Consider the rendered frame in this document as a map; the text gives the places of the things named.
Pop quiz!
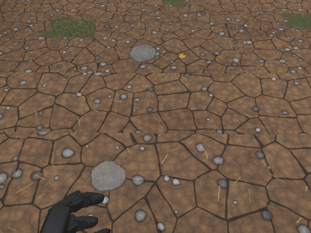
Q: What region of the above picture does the robot left hand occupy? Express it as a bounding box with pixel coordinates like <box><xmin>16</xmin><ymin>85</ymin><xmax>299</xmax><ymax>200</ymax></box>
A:
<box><xmin>38</xmin><ymin>190</ymin><xmax>111</xmax><ymax>233</ymax></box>

